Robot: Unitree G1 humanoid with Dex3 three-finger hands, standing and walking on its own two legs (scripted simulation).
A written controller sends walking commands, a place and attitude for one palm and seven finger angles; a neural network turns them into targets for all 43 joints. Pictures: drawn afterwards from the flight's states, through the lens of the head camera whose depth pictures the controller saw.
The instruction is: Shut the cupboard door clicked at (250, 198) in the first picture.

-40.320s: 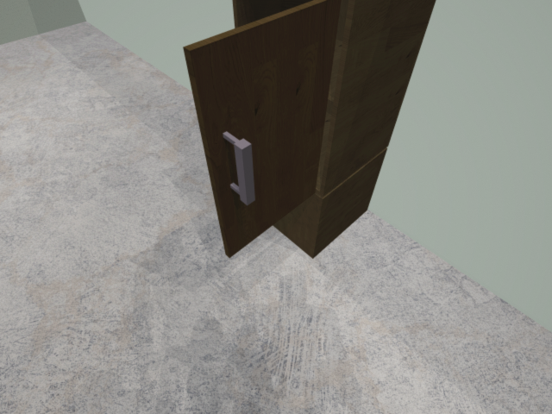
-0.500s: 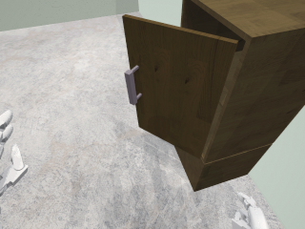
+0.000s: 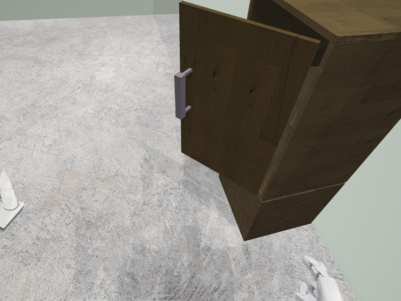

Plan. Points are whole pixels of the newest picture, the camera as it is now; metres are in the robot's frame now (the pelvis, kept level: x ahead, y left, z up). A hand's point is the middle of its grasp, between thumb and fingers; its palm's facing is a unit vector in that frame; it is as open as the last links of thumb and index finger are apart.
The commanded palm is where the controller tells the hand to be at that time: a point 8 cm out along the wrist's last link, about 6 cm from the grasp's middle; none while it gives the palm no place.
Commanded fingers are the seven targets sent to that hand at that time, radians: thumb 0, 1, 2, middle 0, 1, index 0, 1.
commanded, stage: step back with the hand held close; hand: left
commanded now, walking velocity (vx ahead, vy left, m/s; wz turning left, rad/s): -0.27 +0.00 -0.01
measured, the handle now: (184, 94) +0.71 +0.11 +0.01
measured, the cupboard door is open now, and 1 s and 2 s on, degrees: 40 40 40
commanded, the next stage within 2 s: stop stepping back and stand still in 0.78 s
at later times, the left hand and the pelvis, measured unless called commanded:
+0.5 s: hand out of the picture +0.12 +0.29 +0.19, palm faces +0.54 -0.69 -0.49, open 7.4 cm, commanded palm +0.06 +0.30 +0.20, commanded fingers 0.00 0.90 0.90 -0.20 -0.30 -0.20 -0.30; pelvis -0.06 -0.01 +0.00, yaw +4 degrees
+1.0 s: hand out of the picture +0.02 +0.32 +0.19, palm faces +0.44 -0.79 -0.44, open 7.4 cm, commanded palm -0.05 +0.35 +0.20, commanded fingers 0.00 0.90 0.90 -0.20 -0.30 -0.20 -0.30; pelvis -0.17 +0.04 +0.01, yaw +3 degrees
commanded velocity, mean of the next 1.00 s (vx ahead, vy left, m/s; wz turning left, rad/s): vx -0.33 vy -0.01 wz -0.07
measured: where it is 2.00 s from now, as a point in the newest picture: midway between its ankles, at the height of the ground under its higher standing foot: outside the picture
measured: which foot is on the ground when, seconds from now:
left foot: down 0.00-1.00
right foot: down 0.00-0.32, up 0.34-0.42, down 0.44-0.84, up 0.86-0.98, down 1.00-1.00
